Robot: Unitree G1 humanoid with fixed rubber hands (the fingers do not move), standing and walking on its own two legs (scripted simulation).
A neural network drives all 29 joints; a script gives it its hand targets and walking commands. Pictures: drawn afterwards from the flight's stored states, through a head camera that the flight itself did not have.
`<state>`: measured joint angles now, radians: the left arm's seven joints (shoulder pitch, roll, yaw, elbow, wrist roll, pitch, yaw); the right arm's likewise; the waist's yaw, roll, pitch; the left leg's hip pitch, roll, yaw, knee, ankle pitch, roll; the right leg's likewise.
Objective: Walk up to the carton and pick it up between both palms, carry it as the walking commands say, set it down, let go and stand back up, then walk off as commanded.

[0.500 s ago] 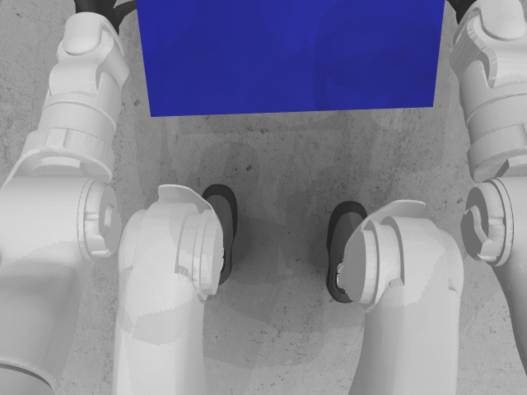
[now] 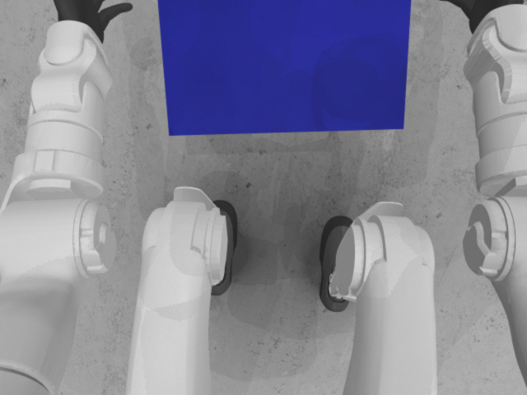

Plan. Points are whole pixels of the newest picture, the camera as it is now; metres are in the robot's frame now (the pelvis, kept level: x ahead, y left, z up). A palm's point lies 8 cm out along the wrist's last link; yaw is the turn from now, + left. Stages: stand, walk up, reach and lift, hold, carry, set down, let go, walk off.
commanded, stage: set down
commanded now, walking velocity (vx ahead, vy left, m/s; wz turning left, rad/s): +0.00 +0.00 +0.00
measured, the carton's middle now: (280, 48) +0.53 +0.03 -0.28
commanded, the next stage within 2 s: let go in 1.02 s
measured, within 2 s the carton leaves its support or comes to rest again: neither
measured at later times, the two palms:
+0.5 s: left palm out of the picture +0.51 +0.27 +0.02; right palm out of the picture +0.56 -0.21 +0.01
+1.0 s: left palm out of the picture +0.51 +0.27 +0.16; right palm out of the picture +0.56 -0.21 +0.16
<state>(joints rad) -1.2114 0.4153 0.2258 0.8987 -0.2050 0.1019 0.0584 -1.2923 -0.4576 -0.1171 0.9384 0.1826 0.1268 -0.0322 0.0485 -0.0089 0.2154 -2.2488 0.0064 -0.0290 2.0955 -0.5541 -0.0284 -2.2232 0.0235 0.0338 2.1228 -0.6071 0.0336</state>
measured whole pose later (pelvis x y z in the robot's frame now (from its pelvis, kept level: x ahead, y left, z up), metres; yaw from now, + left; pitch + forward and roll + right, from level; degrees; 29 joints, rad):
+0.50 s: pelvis +0.01 +0.00 +0.12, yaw +0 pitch +48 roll +1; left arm -1.07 0.38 0.32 0.77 -0.13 0.20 -0.03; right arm -1.18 -0.44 -0.20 0.85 0.09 0.21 0.04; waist 0.06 -0.01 -0.03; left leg -2.03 0.01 -0.02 1.66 -0.47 -0.02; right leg -2.02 0.03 0.04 1.69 -0.51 0.03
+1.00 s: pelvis +0.04 +0.00 +0.25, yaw -1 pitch +46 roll +0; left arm -0.95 0.34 0.36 0.76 -0.07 0.18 -0.08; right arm -1.05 -0.39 -0.25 0.85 0.03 0.20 0.09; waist 0.06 -0.03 -0.09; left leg -1.59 0.01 -0.01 1.13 -0.33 -0.02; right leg -1.58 0.03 0.05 1.15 -0.36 0.03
